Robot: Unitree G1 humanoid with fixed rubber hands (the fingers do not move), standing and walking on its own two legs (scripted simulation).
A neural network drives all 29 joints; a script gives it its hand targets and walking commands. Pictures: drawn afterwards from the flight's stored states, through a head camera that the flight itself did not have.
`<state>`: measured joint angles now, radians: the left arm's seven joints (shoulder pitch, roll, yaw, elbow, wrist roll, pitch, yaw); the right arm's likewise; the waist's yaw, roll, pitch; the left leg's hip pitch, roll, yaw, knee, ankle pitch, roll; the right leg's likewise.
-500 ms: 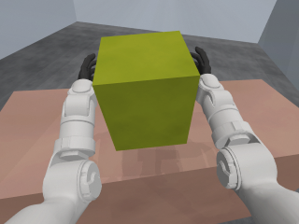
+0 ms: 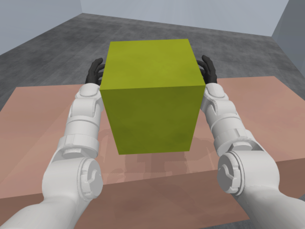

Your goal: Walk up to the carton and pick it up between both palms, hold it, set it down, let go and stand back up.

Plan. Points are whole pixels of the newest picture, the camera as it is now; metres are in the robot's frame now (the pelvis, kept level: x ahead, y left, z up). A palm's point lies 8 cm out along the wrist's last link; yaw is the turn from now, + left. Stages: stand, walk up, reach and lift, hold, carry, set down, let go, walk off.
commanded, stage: set down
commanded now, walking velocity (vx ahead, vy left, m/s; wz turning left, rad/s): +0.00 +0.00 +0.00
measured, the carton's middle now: (151, 99) +0.42 -0.02 +0.16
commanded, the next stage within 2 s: none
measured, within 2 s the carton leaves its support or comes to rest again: rests again in 1.62 s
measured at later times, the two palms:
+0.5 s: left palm (98, 95) +0.43 +0.12 +0.17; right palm (206, 95) +0.41 -0.18 +0.18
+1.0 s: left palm (105, 104) +0.43 +0.11 +0.13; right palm (209, 105) +0.40 -0.19 +0.15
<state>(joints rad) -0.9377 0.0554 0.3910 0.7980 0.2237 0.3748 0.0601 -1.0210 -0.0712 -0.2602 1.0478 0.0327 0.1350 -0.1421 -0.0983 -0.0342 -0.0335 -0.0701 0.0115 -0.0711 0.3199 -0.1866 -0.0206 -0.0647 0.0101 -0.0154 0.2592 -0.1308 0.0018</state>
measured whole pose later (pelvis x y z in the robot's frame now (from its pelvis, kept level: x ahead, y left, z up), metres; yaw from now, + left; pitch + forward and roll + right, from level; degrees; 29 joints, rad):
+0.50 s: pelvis +0.01 +0.00 +0.00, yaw +0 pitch -3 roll -1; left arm -0.87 0.02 0.36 0.78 0.22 0.34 0.09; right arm -0.93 -0.06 -0.27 1.02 0.01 0.09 -0.11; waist -0.10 -0.03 -0.02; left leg -0.07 0.01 -0.06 0.35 -0.22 -0.02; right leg -0.06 0.01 -0.02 0.27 -0.15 0.01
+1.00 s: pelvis +0.00 +0.00 +0.00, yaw -1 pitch +0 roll +0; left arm -0.88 0.00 0.46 0.90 0.27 0.22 0.06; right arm -0.89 0.00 -0.46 0.97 -0.20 0.07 -0.06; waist -0.09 -0.03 -0.02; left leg -0.11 0.01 -0.03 0.29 -0.17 -0.02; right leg -0.14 0.00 -0.01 0.27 -0.13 0.00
